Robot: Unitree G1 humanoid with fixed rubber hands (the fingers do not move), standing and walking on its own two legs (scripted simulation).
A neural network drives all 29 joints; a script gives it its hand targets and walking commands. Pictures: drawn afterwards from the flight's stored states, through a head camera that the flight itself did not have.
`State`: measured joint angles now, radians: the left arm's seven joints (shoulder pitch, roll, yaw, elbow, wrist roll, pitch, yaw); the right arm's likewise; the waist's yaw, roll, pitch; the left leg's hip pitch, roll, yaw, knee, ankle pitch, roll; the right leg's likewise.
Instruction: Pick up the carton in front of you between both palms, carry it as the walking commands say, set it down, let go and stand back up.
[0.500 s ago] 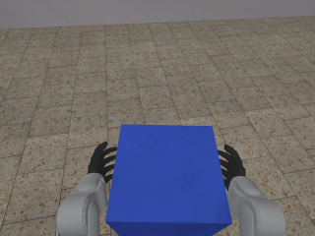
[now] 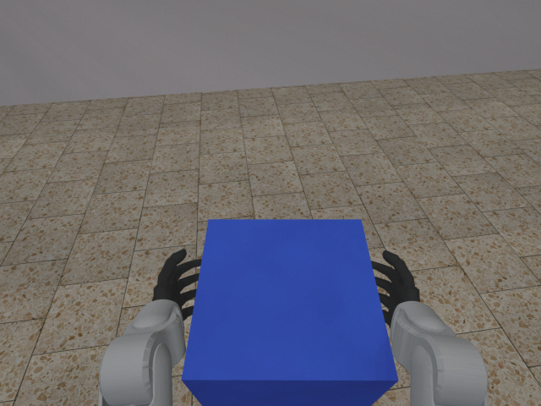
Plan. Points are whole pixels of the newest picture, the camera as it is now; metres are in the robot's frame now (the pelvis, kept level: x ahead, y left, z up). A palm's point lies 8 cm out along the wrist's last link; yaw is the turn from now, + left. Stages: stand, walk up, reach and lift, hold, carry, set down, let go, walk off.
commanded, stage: carry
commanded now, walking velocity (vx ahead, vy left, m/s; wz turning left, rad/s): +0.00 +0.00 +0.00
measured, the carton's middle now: (284, 326) +0.24 +0.00 +0.02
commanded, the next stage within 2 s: hold in 1.20 s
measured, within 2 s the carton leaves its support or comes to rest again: neither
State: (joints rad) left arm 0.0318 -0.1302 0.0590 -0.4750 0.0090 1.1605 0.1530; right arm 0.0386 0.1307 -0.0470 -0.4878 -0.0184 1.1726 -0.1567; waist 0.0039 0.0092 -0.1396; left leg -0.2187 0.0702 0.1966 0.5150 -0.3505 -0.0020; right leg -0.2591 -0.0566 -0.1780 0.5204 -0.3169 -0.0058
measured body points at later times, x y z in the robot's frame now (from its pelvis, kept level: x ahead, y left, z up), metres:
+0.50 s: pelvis -0.02 +0.00 +0.00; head -0.06 +0.00 +0.45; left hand +0.22 +0.15 +0.08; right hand +0.22 -0.15 +0.08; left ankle -0.05 +0.10 -0.73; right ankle -0.03 -0.10 -0.73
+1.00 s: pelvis -0.05 +0.00 +0.00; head -0.07 +0.00 +0.45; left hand +0.24 +0.15 +0.04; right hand +0.23 -0.15 +0.04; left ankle -0.05 +0.10 -0.73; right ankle -0.03 -0.10 -0.73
